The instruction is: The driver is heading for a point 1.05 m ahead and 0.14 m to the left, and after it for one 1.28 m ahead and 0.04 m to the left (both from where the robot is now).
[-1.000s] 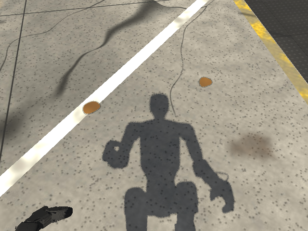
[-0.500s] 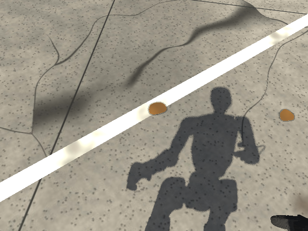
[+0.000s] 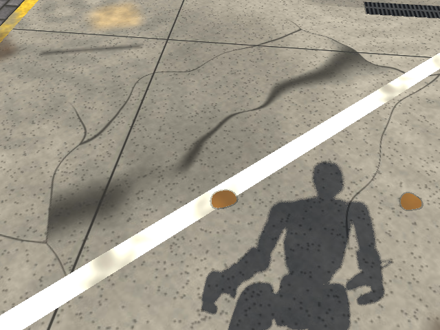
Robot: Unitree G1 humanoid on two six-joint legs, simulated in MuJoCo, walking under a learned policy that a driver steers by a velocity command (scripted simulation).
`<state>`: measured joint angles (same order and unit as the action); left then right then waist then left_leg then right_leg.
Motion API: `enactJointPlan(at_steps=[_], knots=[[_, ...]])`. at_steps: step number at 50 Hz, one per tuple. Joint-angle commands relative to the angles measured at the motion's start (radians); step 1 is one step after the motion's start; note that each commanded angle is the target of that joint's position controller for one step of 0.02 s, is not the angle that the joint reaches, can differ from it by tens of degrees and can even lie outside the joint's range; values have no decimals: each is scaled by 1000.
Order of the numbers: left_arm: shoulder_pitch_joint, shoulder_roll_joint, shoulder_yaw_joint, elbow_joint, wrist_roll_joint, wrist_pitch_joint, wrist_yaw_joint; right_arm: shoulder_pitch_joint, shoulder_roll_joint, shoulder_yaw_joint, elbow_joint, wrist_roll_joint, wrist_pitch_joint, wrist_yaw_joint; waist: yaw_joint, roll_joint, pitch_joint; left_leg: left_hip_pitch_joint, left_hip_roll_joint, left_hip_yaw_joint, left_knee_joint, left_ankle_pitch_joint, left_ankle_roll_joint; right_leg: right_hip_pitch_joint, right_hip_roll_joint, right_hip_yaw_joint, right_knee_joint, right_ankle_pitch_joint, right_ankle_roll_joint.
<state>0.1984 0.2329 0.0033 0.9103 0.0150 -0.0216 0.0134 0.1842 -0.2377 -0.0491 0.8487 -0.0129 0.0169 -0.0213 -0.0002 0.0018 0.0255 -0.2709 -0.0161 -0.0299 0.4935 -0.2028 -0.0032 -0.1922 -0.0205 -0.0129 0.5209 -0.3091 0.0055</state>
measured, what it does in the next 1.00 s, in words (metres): walks ahead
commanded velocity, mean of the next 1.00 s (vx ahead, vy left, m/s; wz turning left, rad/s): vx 0.08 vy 0.00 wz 0.01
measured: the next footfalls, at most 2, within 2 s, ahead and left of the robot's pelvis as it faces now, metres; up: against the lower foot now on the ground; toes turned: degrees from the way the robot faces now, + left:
right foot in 1.06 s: +0.19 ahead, -0.10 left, +0.00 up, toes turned -1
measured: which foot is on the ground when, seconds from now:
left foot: down 0.00-1.00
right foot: down 0.00-0.76, up 0.78-1.00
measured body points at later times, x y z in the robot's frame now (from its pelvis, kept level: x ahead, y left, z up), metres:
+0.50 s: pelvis +0.02 -0.01 +0.00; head +0.02 -0.01 +0.45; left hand +0.07 +0.25 -0.14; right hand +0.09 -0.28 -0.14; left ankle +0.04 +0.12 -0.74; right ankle -0.02 -0.12 -0.74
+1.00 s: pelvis +0.11 +0.04 +0.01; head +0.13 +0.06 +0.46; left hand +0.20 +0.31 -0.14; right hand +0.13 -0.21 -0.14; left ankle +0.07 +0.12 -0.74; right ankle +0.11 -0.10 -0.71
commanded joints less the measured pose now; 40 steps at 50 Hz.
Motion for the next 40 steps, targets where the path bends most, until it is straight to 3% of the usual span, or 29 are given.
enactJointPlan(at_steps=[1, 11, 24, 25, 27, 29, 30, 32, 34, 36, 37, 38, 39, 40], knots=[[5, 129, 26, -29, -4, -9, 5, -34, -99, -25, -26, 4, -15, -6, 12, -4, -40, 112, 46, -57, -46, 178, 27, -71, -54, 59, -131, 105, -24], [9, 122, 22, 28, -8, 0, 1, -30, -116, -26, 92, 11, -4, -22, 8, -2, -35, 148, 52, -51, -54, 235, 22, -32, -35, 40, -144, 205, -26], [44, 119, 18, 85, -7, 5, 9, -51, -114, -17, 200, 12, -1, -26, 5, -9, -13, 142, 48, -36, -74, 193, 15, -27, -24, 34, -166, 181, -26], [65, 115, 18, 97, -8, 6, 11, -36, -104, -14, 214, 13, 0, -26, 5, -15, -33, 146, 32, -17, -68, 97, 15, -19, -18, 30, -178, 77, -31], [73, 160, 34, 96, -21, 13, 18, -42, -103, -16, 220, 21, -1, -25, 13, -76, 19, 47, -29, 52, 22, -208, 17, -46, -49, 101, -230, -281, -83], [110, 222, 56, 93, -32, 7, 25, -104, -97, -14, 187, 22, -27, -14, 39, -172, 106, -136, -23, 84, 197, -243, 24, -37, -222, 331, -359, -526, -183], [123, 236, 66, 97, -36, -3, 28, -129, -89, -11, 171, 26, -45, -4, 46, -183, 147, -192, 23, 53, 275, -220, 36, -47, -301, 427, -399, -518, -229], [124, 208, 66, 90, -31, -24, 25, -137, -90, -14, 163, 40, -70, 13, 39, -154, 169, -308, 80, 15, 333, -295, 56, 37, -337, 443, -395, -382, -246], [82, 193, 67, 71, -41, -28, 19, -118, -84, -13, 169, 45, -88, 23, 13, -116, 149, -226, 84, 32, 166, -261, 69, 51, -270, 317, -337, -204, -194], [56, 196, 68, 64, -42, -14, 15, 10, -80, -24, 234, 32, -88, 22, -42, -97, 61, 87, -14, 127, -28, 4, 41, -53, -158, 159, -200, 79, -141], [65, 182, 62, 65, -38, -13, 16, 84, -103, -35, 257, 26, -80, 18, -65, -70, 9, 207, -12, 97, -52, 65, 36, -94, -116, 106, -100, 203, -107], [73, 123, 43, 52, -16, -15, 17, 154, -172, -49, 260, 21, -73, 9, -74, 109, -54, 316, 144, -111, -114, 217, 73, -171, -22, 6, 131, 143, -34], [95, 67, 29, 33, -8, -17, 30, 232, -255, -60, 277, 16, -69, 13, -87, 319, -112, 395, 355, -422, -199, 368, 233, -328, 83, -39, 375, -248, 32], [98, 101, 41, 42, -28, -16, 33, 205, -185, -34, 273, 10, -84, 17, -66, 205, -100, 343, 395, -470, -193, 421, 294, -339, 47, 80, 568, -368, 40]])
Velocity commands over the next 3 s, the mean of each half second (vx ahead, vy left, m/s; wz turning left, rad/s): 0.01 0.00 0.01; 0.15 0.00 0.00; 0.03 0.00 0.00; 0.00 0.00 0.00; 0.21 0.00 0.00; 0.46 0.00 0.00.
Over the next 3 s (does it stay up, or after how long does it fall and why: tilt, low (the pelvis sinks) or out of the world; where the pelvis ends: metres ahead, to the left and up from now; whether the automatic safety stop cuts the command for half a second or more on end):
stays up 0.48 -0.01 -0.02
